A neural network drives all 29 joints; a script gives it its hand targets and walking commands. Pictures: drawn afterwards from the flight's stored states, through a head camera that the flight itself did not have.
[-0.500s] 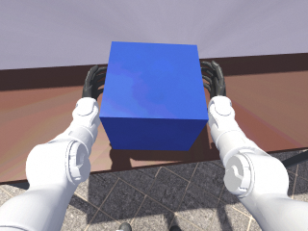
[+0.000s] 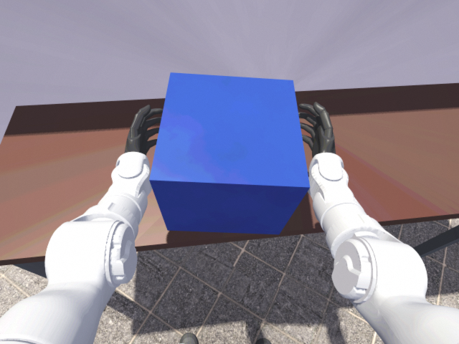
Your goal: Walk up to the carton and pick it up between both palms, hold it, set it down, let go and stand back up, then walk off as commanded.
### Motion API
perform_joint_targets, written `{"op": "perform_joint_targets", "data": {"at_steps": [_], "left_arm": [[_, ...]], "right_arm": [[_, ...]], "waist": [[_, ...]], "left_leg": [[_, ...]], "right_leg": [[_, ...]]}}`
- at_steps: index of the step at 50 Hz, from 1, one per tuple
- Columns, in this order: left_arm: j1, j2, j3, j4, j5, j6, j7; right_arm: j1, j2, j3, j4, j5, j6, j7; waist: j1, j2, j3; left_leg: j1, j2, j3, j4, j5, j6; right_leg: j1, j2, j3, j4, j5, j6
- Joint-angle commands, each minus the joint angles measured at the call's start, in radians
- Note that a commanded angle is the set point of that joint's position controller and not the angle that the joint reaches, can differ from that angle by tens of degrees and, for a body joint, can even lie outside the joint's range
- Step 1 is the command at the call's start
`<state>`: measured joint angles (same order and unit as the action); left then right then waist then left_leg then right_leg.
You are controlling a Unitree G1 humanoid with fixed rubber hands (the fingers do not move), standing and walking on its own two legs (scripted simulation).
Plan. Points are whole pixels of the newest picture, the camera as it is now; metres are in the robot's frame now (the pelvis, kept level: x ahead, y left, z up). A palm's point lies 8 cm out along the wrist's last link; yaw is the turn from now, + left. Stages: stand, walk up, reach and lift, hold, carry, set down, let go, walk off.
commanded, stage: reach and lift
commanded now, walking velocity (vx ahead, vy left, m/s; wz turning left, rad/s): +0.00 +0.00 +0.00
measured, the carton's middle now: (227, 158) +0.46 +0.01 -0.01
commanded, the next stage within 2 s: none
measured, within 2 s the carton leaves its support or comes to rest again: neither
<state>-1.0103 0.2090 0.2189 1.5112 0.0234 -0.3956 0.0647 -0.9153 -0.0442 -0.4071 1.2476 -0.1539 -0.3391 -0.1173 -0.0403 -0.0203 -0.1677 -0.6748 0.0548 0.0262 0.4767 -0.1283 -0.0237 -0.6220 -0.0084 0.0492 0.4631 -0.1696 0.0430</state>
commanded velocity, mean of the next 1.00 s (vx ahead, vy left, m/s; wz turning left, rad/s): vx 0.00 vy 0.00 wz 0.00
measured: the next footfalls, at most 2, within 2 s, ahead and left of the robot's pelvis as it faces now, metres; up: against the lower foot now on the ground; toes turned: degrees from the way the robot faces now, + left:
none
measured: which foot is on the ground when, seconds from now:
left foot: down 0.00-1.00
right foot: down 0.00-1.00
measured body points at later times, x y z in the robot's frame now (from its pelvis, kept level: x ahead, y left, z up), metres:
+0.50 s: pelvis +0.00 +0.00 +0.01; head +0.03 +0.00 +0.45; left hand +0.44 +0.18 +0.10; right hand +0.44 -0.16 +0.11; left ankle +0.04 +0.13 -0.73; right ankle +0.02 -0.15 -0.73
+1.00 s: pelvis +0.00 -0.01 +0.02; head -0.03 -0.01 +0.46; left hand +0.41 +0.19 +0.15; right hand +0.42 -0.14 +0.16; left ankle +0.04 +0.13 -0.73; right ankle +0.02 -0.15 -0.73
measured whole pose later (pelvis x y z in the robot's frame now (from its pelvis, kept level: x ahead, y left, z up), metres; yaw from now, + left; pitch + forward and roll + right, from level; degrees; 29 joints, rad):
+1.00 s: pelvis +0.00 -0.01 +0.02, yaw +1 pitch +4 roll +0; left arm -0.81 0.19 0.17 1.07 0.05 0.05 0.05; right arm -0.85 -0.04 -0.21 1.09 -0.01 0.00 -0.15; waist 0.00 0.00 -0.15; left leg -0.30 0.05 0.03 0.34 -0.10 -0.03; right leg -0.26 -0.01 0.04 0.36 -0.16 0.04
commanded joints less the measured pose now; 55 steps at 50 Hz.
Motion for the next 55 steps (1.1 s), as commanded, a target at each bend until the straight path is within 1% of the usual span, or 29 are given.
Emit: {"op": "perform_joint_targets", "data": {"at_steps": [1, 5, 9, 14, 20, 26, 33, 40, 46, 52, 55], "left_arm": [[-0.640, -0.667, -0.236, -0.318, 0.003, -0.075, -0.126], [-0.656, -0.678, -0.266, -0.361, -0.025, -0.065, -0.122], [-0.663, -0.688, -0.293, -0.407, -0.047, -0.049, -0.123], [-0.660, -0.690, -0.308, -0.460, -0.057, -0.011, -0.127], [-0.659, -0.695, -0.322, -0.543, -0.068, 0.043, -0.134], [-0.612, -0.697, -0.302, -0.580, -0.047, 0.120, -0.147], [-0.536, -0.693, -0.237, -0.608, 0.004, 0.216, -0.171], [-0.479, -0.721, -0.192, -0.678, 0.039, 0.297, -0.193], [-0.461, -0.764, -0.202, -0.753, 0.046, 0.366, -0.193], [-0.456, -0.777, -0.191, -0.795, 0.064, 0.442, -0.199], [-0.451, -0.780, -0.183, -0.811, 0.074, 0.477, -0.200]], "right_arm": [[-0.470, 0.648, 0.373, -0.159, -0.045, 0.026, 0.189], [-0.478, 0.665, 0.420, -0.176, -0.013, 0.049, 0.191], [-0.469, 0.683, 0.465, -0.194, 0.024, 0.078, 0.187], [-0.449, 0.686, 0.495, -0.214, 0.069, 0.122, 0.178], [-0.451, 0.693, 0.533, -0.279, 0.126, 0.170, 0.166], [-0.460, 0.676, 0.547, -0.330, 0.172, 0.222, 0.153], [-0.446, 0.652, 0.541, -0.339, 0.200, 0.281, 0.143], [-0.467, 0.662, 0.554, -0.389, 0.231, 0.310, 0.139], [-0.497, 0.654, 0.556, -0.425, 0.250, 0.322, 0.138], [-0.513, 0.630, 0.512, -0.416, 0.237, 0.342, 0.137], [-0.532, 0.616, 0.496, -0.426, 0.233, 0.348, 0.138]], "waist": [[0.019, 0.150, -0.732], [0.024, 0.135, -0.746], [0.021, 0.118, -0.739], [0.015, 0.105, -0.690], [0.013, 0.086, -0.644], [0.017, 0.056, -0.561], [0.025, 0.029, -0.427], [0.046, 0.005, -0.357], [0.050, 0.001, -0.356], [0.035, -0.007, -0.297], [0.033, -0.010, -0.279]], "left_leg": [[0.539, -0.051, 0.026, 0.009, 0.284, -0.050], [0.526, -0.056, 0.020, 0.000, 0.255, -0.044], [0.521, -0.063, 0.013, -0.011, 0.247, -0.039], [0.521, -0.074, 0.006, -0.033, 0.226, -0.033], [0.534, -0.086, -0.001, -0.056, 0.230, -0.028], [0.570, -0.091, -0.003, -0.088, 0.234, -0.022], [0.620, -0.093, 0.002, -0.122, 0.259, -0.018], [0.650, -0.096, 0.012, -0.150, 0.285, -0.013], [0.693, -0.094, 0.015, -0.162, 0.292, -0.017], [0.700, -0.093, 0.016, -0.188, 0.210, -0.014], [0.700, -0.094, 0.016, -0.198, 0.173, -0.012]], "right_leg": [[0.290, 0.043, -0.120, -0.077, 0.214, -0.047], [0.313, 0.045, -0.113, -0.073, 0.210, -0.044], [0.352, 0.046, -0.103, -0.072, 0.230, -0.039], [0.396, 0.045, -0.093, -0.083, 0.231, -0.034], [0.454, 0.043, -0.081, -0.097, 0.252, -0.026], [0.496, 0.043, -0.073, -0.121, 0.251, -0.020], [0.558, 0.043, -0.071, -0.150, 0.258, -0.011], [0.622, 0.044, -0.070, -0.169, 0.278, 0.003], [0.612, 0.053, -0.081, -0.192, 0.231, 0.003], [0.594, 0.053, -0.090, -0.222, 0.126, -0.002], [0.585, 0.053, -0.095, -0.233, 0.083, -0.005]]}}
